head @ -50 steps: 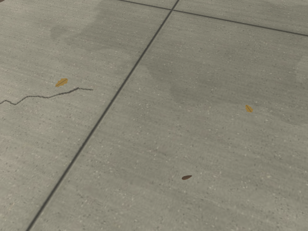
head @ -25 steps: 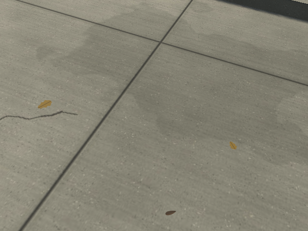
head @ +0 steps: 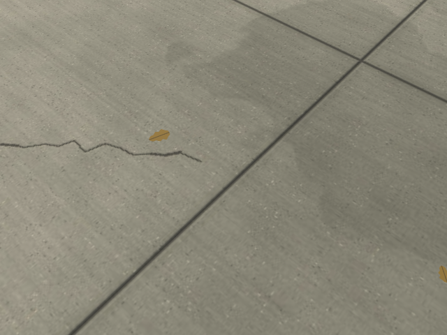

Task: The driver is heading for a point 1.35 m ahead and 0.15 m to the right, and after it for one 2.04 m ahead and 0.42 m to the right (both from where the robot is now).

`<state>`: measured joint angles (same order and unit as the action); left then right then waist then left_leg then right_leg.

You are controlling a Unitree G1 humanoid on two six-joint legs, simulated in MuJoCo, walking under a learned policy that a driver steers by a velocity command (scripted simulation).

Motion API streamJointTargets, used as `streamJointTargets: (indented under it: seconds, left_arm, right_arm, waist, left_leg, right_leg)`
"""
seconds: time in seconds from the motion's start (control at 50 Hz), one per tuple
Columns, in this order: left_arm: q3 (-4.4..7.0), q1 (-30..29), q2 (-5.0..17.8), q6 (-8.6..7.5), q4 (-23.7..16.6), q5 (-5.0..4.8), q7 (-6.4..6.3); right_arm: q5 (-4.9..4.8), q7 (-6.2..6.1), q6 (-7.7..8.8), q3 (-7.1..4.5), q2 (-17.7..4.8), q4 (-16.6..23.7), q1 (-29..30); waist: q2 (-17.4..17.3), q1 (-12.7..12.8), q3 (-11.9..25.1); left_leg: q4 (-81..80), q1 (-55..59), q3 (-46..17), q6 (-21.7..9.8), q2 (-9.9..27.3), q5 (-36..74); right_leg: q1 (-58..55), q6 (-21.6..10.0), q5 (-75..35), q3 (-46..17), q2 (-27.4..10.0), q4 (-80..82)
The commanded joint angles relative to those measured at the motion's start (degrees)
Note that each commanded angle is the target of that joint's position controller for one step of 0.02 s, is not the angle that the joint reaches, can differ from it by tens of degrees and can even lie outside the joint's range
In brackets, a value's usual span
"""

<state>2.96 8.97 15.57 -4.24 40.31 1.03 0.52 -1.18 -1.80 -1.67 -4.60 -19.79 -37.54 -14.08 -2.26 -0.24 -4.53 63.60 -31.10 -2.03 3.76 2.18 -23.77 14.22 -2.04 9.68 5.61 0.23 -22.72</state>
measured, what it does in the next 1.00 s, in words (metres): walks ahead: left foot, then right foot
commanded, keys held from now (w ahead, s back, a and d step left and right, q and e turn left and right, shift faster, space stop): q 0.10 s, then no key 0.10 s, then w+e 0.06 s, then e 0.74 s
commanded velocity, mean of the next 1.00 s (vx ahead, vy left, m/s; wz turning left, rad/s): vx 0.07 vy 0.00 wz -0.15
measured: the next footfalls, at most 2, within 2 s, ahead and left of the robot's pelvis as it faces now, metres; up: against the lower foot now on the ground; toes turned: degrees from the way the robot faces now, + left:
left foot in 0.24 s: +0.16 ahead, +0.14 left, +0.00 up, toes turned +8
right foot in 0.68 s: +0.17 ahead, -0.10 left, +0.00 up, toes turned -6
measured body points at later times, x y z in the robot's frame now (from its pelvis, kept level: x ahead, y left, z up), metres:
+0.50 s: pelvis +0.11 +0.03 +0.00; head +0.14 +0.05 +0.45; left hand +0.20 +0.32 -0.12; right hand +0.29 -0.21 -0.09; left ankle +0.12 +0.14 -0.74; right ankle +0.12 -0.11 -0.70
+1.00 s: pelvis +0.14 -0.02 +0.01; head +0.18 -0.06 +0.45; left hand +0.34 +0.24 -0.08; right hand +0.25 -0.33 -0.11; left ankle +0.20 +0.16 -0.68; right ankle +0.13 -0.09 -0.74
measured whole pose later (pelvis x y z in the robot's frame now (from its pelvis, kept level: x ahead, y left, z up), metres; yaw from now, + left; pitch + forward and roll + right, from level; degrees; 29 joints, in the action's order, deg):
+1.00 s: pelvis +0.14 -0.02 +0.01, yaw -14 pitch +2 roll +3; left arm 3.4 10.5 18.0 1.5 39.7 -0.9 -1.6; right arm -0.1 -2.7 -1.0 -4.9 -17.9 -40.2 -4.8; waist -1.2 1.1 -4.0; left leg 52.5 -28.3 -5.4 6.0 -0.7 -19.6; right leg 14.4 -4.2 11.3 -6.6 3.7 -24.6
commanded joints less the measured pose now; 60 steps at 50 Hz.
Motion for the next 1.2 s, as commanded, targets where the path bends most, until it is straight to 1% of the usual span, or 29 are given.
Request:
streamJointTargets:
  seconds: [0.02, 0.1, 0.16, 0.2, 0.22, 0.24, 0.26, 0.28, 0.3, 0.32, 0.36, 0.4, 0.42, 0.52, 0.58, 0.62, 0.66, 0.68, 0.7, 0.72, 0.74, 0.78, 0.8, 0.86, 0.96, 1.04, 1.1, 1.16, 1.2]
  left_arm:
    - [2.72, -3.0, 9.4, -0.40, -2.3, -0.58, -0.80]
    - [3.08, -4.7, 11.1, 1.09, -1.5, -1.49, -0.97]
    - [3.48, -2.4, 12.8, 1.80, 0.1, -2.63, -0.26]
    - [3.49, -2.4, 13.3, 2.29, 0.7, -3.52, 0.02]
    - [3.18, -1.5, 12.8, 2.44, 1.5, -3.80, 0.10]
    - [2.09, 1.2, 10.1, 2.29, 2.7, -2.88, 0.38]
    - [-0.20, 1.7, 4.9, 1.86, 1.7, -0.05, 0.93]
    - [-0.89, 1.6, 4.5, 1.98, 0.7, -0.48, 1.15]
    - [0.87, -1.3, 10.1, 2.54, 1.5, -1.84, 1.13]
    - [1.22, -1.6, 10.4, 2.90, 1.5, -2.76, 1.16]
    - [1.35, -0.1, 9.5, 3.80, 3.2, -2.32, 0.07]
    - [1.30, 3.0, 8.1, 4.78, 4.8, -2.16, -0.62]
    - [1.31, 3.5, 7.9, 5.15, 4.7, -2.09, -0.87]
    - [1.10, -0.9, 7.2, 6.52, 1.1, -2.16, -0.44]
    - [1.53, -0.9, 7.4, 6.95, -0.2, -2.08, 0.31]
    - [1.83, 0.6, 7.2, 7.00, -0.5, -2.09, 0.89]
    - [2.56, 4.2, 8.0, 6.70, 0.3, -1.75, 1.02]
    - [4.00, 5.5, 12.9, 6.45, 0.0, -1.71, 0.23]
    - [5.24, 5.9, 19.4, 5.79, -1.6, -0.74, -0.37]
    - [4.51, 7.9, 17.0, 4.42, -1.8, 0.69, 0.18]
    - [3.92, 5.7, 15.3, 3.29, -1.9, 0.42, 0.32]
    - [3.23, 0.7, 12.2, 3.06, -2.5, -1.89, -0.45]
    - [2.77, 0.0, 11.3, 3.42, -2.8, -2.28, -0.95]
    - [2.82, 1.1, 11.6, 4.17, -3.4, -1.80, -1.76]
    - [3.32, 1.7, 12.9, 5.19, -4.0, -1.92, -2.52]
    - [3.56, 0.6, 13.3, 5.71, -4.8, -1.72, -2.38]
    - [3.68, -0.4, 13.3, 6.09, -5.4, -1.72, -2.05]
    - [3.21, -1.7, 12.2, 6.53, -5.8, -1.88, -1.96]
    - [2.37, -3.0, 10.3, 6.88, -5.8, -2.37, -2.33]
  right_arm:
    - [0.57, 0.53, -0.22, -0.07, -1.2, 4.7, -2.3]
    - [0.42, 2.20, -0.33, -0.06, -1.9, 6.4, 1.5]
    - [0.56, 2.84, -0.66, -0.23, -2.4, 8.7, 5.3]
    - [0.68, 3.03, -0.73, -0.58, -2.9, 9.3, 5.1]
    - [0.82, 2.75, -0.56, -0.74, -2.9, 8.9, 4.0]
    - [0.83, 2.07, -0.47, -1.47, -4.8, 8.0, 1.0]
    - [1.23, 0.96, -0.40, -1.99, -8.5, 8.0, -3.5]
    - [2.31, 0.86, 0.13, -1.61, -9.8, 8.3, -3.5]
    - [2.03, 1.35, 1.23, -0.77, -6.7, 7.6, -3.5]
    - [2.19, 1.48, 2.19, -0.27, -5.9, 6.7, -1.9]
    - [2.07, 1.45, 2.99, 0.25, -4.1, 6.2, 3.9]
    - [3.00, 0.99, 3.50, 0.83, -2.2, 5.7, 7.6]
    - [3.02, 0.71, 3.49, 0.52, -2.7, 5.5, 8.7]
    - [2.29, -0.15, 1.92, -1.02, -5.5, 3.1, 6.7]
    - [1.72, -0.11, 1.44, -1.42, -5.8, 2.2, 7.4]
    - [0.80, -0.22, 1.25, -1.71, -6.1, 1.8, 8.7]
    - [-0.09, -0.41, 1.03, -1.65, -4.9, 0.3, 7.4]
    - [1.18, -0.26, 1.13, -1.16, -2.6, -0.2, 4.8]
    - [3.41, -0.51, 1.17, -0.02, -0.2, 3.6, 8.8]
    - [2.46, -0.88, 1.24, -0.57, -2.2, 3.9, 12.1]
    - [1.21, -0.85, 1.09, -1.05, -3.5, 3.5, 11.8]
    - [1.64, -1.46, 0.96, -1.76, -4.7, 1.8, 10.7]
    - [1.76, -1.52, 0.98, -1.91, -4.6, 1.5, 10.2]
    - [1.16, -1.14, 1.22, -1.58, -2.9, 1.0, 8.5]
    - [1.07, -1.05, 1.43, -1.30, -2.1, 1.4, 10.7]
    - [0.88, -0.49, 2.11, -1.34, -2.3, 1.5, 11.4]
    - [0.64, 0.12, 2.97, -1.48, -2.7, 1.5, 11.0]
    - [0.43, 1.04, 3.68, -1.47, -2.8, 0.7, 8.3]
    - [0.77, 1.71, 4.19, -1.30, -2.1, -0.6, 4.9]
  waist:
    - [8.1, -0.8, 6.8]
    - [7.4, 0.1, 7.2]
    - [7.0, 1.3, 6.6]
    - [6.8, 0.3, 6.9]
    - [6.0, -0.5, 8.0]
    - [2.9, -1.3, 10.3]
    - [-7.5, -1.9, 16.0]
    - [-14.1, -2.5, 16.9]
    - [-6.3, -4.7, 14.3]
    - [-5.8, -3.5, 11.8]
    - [-3.6, -1.0, 9.2]
    - [-4.6, 1.5, 8.7]
    - [-5.2, 1.8, 8.5]
    - [-4.8, -1.0, 7.2]
    - [-4.9, -0.8, 7.2]
    - [-4.9, 0.5, 7.6]
    - [-2.6, 2.1, 8.2]
    - [8.1, 1.1, 8.5]
    - [21.5, 1.6, 7.2]
    - [13.9, 5.1, 11.8]
    - [11.0, 3.5, 10.2]
    - [6.9, 1.3, 8.4]
    - [7.4, 0.6, 8.9]
    - [7.8, 0.4, 10.8]
    - [9.0, 1.6, 9.1]
    - [10.3, 2.0, 7.8]
    - [10.9, 2.2, 8.3]
    - [11.4, 1.6, 10.0]
    - [10.4, -0.8, 10.4]
  left_leg:
    - [-6.7, -0.4, -1.5, 0.4, 3.3, 5.7]
    - [-17.2, 4.9, 1.2, -1.0, 2.8, 13.7]
    - [-23.6, 6.9, 2.3, -2.7, 1.3, 10.9]
    - [-30.6, 9.9, 3.3, -4.5, -0.3, 11.3]
    - [-36.0, 15.8, 4.0, -6.0, -1.8, 15.0]
    - [-39.6, 24.8, 1.9, -7.8, -1.4, 19.8]
    - [-39.4, 37.0, -11.6, -11.4, 10.3, 32.2]
    - [-44.8, 38.9, -27.8, -22.0, 21.6, 24.6]
    - [-45.7, 35.7, -24.9, -22.6, 20.5, 27.2]
    - [-44.9, 33.0, -18.4, -20.4, 18.0, 30.8]
    - [-45.7, 28.0, -10.4, -16.7, 14.4, 33.2]
    - [-46.4, 21.7, -3.4, -15.9, 11.8, 37.6]
    - [-46.5, 20.8, -1.5, -16.1, 11.4, 37.7]
    - [-46.5, 22.5, -1.2, -17.9, 15.0, 30.3]
    - [-44.8, 23.6, -1.0, -17.4, 16.6, 30.0]
    - [-41.6, 23.9, 0.3, -15.6, 16.6, 30.4]
    - [-34.2, 21.1, 4.3, -10.5, 13.3, 24.2]
    - [-22.0, 13.7, 9.9, -5.2, 8.1, 13.4]
    - [-6.7, -3.6, 9.9, 0.7, -2.3, -14.2]
    - [3.1, -5.7, 0.1, 0.5, -3.1, -18.4]
    - [5.8, -7.2, -2.0, -0.3, -1.8, -14.0]
    - [2.8, -8.5, -2.9, -0.5, -0.1, -4.9]
    - [2.5, -6.0, -2.9, 0.0, -0.3, -2.1]
    - [0.4, -3.8, -2.5, 1.2, -2.1, 2.5]
    - [-11.1, -2.4, -3.5, 2.6, -2.8, 4.5]
    - [-17.9, 2.2, -4.1, 2.4, -3.7, 4.1]
    - [-22.3, 5.6, -4.3, 1.7, -4.5, 2.8]
    - [-29.1, 10.5, -3.1, 0.5, -4.2, 4.3]
    - [-42.3, 18.6, -1.8, -1.4, -3.1, 16.6]
  right_leg:
    - [-6.1, -12.3, -29.7, -8.4, -17.4, 8.6]
    - [-6.4, -10.7, -26.6, -2.4, -16.6, 8.2]
    - [-8.6, -9.9, -25.4, -2.6, -17.3, 4.9]
    - [-10.0, -8.3, -24.6, -2.6, -17.2, 0.4]
    - [-7.9, -6.7, -19.7, -2.1, -15.9, -2.6]
    - [-3.7, -4.2, -13.3, -0.3, -13.2, -7.6]
    - [5.2, -0.3, 5.4, 3.5, -8.7, -19.9]
    - [18.1, 3.2, 29.2, 0.5, -2.1, -31.5]
    - [20.0, 4.2, 29.8, -4.9, -3.6, -39.3]
    - [20.3, 4.2, 27.5, -6.9, -4.2, -41.1]
    - [17.1, 5.1, 21.8, -8.9, -5.3, -37.1]
    - [9.7, 6.8, 15.5, -7.7, -4.3, -34.1]
    - [8.4, 7.4, 14.0, -6.6, -3.9, -32.0]
    - [9.6, 6.9, 12.7, -4.6, -4.4, -25.7]
    - [8.8, 5.4, 13.1, -3.4, -4.2, -22.5]
    - [6.1, 3.7, 10.4, -1.9, -3.4, -16.8]
    - [-1.5, 0.8, -0.4, -1.6, -1.0, -5.5]
    - [-8.1, -2.5, -17.7, -12.4, -7.3, 0.1]
    - [-13.3, -14.7, -34.1, -34.4, -21.4, 2.3]
    - [-13.7, -20.3, -32.1, -36.6, -23.2, 3.5]
    - [-13.3, -18.1, -30.0, -31.3, -20.5, 3.0]
    - [-12.9, -12.5, -26.1, -25.5, -15.7, 1.9]
    - [-11.6, -11.6, -27.7, -23.8, -14.1, 2.0]
    - [-12.5, -11.6, -29.7, -22.4, -12.1, 2.0]
    - [-11.9, -11.2, -20.3, -25.5, -10.9, 2.2]
    - [-7.8, -11.2, -13.4, -29.3, -10.0, 2.0]
    - [-7.3, -11.2, -15.8, -32.6, -9.7, 0.4]
    - [-8.3, -10.3, -21.7, -33.8, -9.4, -2.6]
    - [-6.0, -7.1, -17.6, -32.1, -7.0, -4.9]
Keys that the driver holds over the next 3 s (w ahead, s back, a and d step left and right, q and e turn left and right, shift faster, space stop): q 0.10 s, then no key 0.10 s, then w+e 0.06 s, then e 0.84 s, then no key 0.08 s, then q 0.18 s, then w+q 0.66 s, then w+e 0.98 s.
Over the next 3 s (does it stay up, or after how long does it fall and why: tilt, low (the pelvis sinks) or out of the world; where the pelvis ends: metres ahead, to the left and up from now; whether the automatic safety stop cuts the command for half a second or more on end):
stays up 0.98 0.04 -0.02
